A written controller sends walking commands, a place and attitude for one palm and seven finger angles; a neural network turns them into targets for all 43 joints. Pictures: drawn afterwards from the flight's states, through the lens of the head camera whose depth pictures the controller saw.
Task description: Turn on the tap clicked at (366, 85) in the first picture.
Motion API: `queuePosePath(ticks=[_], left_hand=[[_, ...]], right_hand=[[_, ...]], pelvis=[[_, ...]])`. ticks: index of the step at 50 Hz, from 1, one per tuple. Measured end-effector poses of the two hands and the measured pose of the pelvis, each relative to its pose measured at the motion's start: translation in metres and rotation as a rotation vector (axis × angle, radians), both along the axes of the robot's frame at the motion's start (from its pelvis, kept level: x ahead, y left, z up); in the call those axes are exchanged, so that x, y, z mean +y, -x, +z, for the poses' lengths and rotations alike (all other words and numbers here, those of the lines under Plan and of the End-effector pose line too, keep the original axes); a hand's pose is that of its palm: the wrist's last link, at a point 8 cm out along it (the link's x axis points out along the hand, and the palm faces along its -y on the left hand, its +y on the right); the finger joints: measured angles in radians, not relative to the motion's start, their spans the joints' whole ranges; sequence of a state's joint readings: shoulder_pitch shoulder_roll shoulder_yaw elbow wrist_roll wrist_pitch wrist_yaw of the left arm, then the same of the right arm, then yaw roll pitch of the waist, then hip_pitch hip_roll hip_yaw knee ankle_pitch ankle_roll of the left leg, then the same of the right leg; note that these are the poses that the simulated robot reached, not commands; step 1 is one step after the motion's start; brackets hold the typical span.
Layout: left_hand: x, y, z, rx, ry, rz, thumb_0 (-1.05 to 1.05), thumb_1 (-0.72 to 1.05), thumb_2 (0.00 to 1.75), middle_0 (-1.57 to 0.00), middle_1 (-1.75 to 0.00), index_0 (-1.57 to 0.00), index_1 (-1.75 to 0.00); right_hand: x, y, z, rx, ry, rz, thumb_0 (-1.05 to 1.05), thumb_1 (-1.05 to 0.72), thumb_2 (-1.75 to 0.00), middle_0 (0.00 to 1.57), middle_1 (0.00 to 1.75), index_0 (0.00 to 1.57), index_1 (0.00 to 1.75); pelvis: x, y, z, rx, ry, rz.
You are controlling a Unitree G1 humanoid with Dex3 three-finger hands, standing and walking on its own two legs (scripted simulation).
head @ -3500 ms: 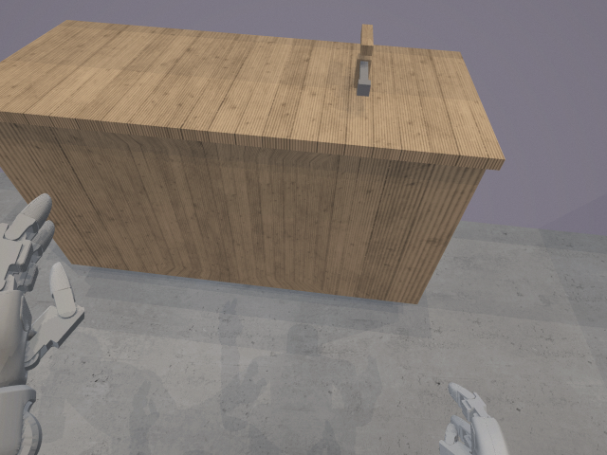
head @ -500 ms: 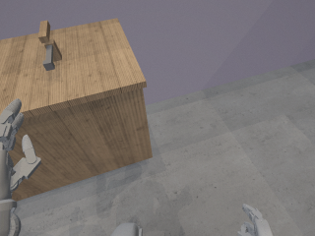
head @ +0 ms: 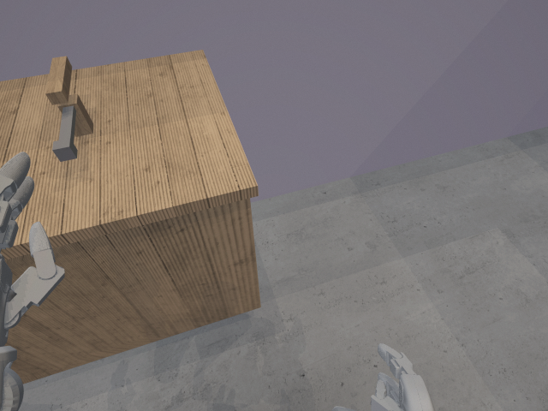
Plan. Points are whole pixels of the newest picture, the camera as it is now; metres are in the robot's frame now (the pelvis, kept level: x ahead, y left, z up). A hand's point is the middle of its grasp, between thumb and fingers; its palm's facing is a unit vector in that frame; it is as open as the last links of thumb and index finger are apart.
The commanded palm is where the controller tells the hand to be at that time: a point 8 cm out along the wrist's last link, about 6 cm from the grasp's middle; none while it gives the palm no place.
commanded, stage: take the last steps up to it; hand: left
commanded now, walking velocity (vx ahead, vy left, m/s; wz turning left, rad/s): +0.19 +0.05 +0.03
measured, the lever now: (65, 150) +0.51 +0.41 +0.08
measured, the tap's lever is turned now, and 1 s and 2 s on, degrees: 0 0 0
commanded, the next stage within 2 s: come to a stop and stand still in 0.20 s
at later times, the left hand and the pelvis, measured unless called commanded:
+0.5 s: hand (87, 209) +0.30 +0.23 +0.18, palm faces +0.38 -0.82 -0.42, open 7.4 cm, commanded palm +0.24 +0.28 +0.18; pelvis +0.08 +0.00 +0.00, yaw +0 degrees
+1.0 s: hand (105, 230) +0.28 +0.21 +0.16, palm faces +0.34 -0.85 -0.40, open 7.4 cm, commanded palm +0.22 +0.25 +0.18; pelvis +0.04 -0.03 +0.00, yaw -3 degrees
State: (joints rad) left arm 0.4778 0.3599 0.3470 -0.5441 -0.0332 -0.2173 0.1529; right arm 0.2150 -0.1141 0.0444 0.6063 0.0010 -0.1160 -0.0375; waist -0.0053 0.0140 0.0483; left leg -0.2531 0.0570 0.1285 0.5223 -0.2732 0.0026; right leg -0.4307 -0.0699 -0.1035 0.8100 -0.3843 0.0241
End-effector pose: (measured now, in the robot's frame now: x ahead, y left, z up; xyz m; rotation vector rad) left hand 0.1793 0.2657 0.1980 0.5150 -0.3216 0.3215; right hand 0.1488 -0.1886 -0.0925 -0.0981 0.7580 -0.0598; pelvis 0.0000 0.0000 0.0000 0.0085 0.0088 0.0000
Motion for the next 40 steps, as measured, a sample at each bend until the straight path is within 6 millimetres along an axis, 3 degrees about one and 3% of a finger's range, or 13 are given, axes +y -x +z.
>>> queuePosePath(ticks=[3,8,14,19,24,30,35,38,40], left_hand=[[-0.009,-0.007,0.004,0.015,-0.069,0.021,0.01,0.89,0.90,-0.21,-0.30,-0.21,-0.30],[-0.013,-0.026,-0.002,0.021,-0.046,0.088,0.01,0.89,0.90,-0.21,-0.30,-0.21,-0.30],[-0.016,-0.052,-0.017,0.094,0.013,0.087,0.01,0.89,0.90,-0.21,-0.30,-0.21,-0.30],[-0.019,-0.067,-0.012,0.065,0.014,0.019,0.01,0.89,0.90,-0.21,-0.30,-0.21,-0.30],[0.000,-0.077,-0.004,-0.021,-0.011,-0.013,0.01,0.89,0.90,-0.21,-0.30,-0.22,-0.30],[0.022,-0.086,-0.007,-0.028,0.015,0.041,0.01,0.89,0.90,-0.21,-0.30,-0.21,-0.30],[0.004,-0.076,-0.008,0.002,0.046,0.028,0.01,0.89,0.90,-0.20,-0.30,-0.21,-0.30],[-0.012,-0.066,-0.008,0.027,0.032,0.013,0.01,0.89,0.90,-0.20,-0.30,-0.21,-0.30],[-0.007,-0.067,0.006,0.000,-0.093,0.007,0.01,0.89,0.90,-0.21,-0.30,-0.21,-0.30]], right_hand=[[-0.007,-0.012,-0.013,0.020,-0.020,0.015,0.01,-0.90,-0.90,0.20,0.30,0.20,0.30],[-0.039,-0.033,-0.028,0.080,0.019,0.021,0.02,-0.90,-0.90,0.20,0.30,0.20,0.30],[-0.080,-0.057,-0.003,0.078,0.122,-0.021,0.02,-0.91,-0.90,0.20,0.30,0.20,0.30],[-0.093,-0.078,0.019,0.036,0.205,-0.041,0.02,-0.91,-0.90,0.20,0.30,0.20,0.29],[-0.079,-0.098,0.026,-0.018,0.238,-0.070,0.02,-0.91,-0.90,0.19,0.30,0.20,0.29],[-0.033,-0.107,0.028,-0.050,0.142,-0.003,0.01,-0.91,-0.90,0.19,0.30,0.19,0.29],[-0.008,-0.100,0.022,-0.066,0.047,0.064,0.01,-0.91,-0.90,0.20,0.30,0.20,0.30],[-0.009,-0.091,0.014,-0.063,0.016,0.076,0.01,-0.90,-0.90,0.20,0.30,0.20,0.30],[-0.016,-0.082,0.006,-0.045,0.038,0.113,0.01,-0.90,-0.90,0.20,0.30,0.20,0.30]], pelvis=[[-0.012,-0.015,-0.006,-0.003,-0.009,0.004],[-0.023,-0.033,-0.008,-0.014,-0.015,0.021],[-0.027,-0.053,0.005,-0.001,-0.042,0.022],[-0.020,-0.067,0.006,-0.001,-0.030,0.024],[-0.003,-0.083,-0.004,-0.018,0.001,0.011],[-0.001,-0.082,0.001,-0.020,0.005,0.010],[-0.009,-0.073,0.002,-0.019,0.012,0.001],[-0.019,-0.066,-0.001,-0.028,0.016,0.000],[-0.026,-0.058,-0.002,-0.031,0.028,0.009]])
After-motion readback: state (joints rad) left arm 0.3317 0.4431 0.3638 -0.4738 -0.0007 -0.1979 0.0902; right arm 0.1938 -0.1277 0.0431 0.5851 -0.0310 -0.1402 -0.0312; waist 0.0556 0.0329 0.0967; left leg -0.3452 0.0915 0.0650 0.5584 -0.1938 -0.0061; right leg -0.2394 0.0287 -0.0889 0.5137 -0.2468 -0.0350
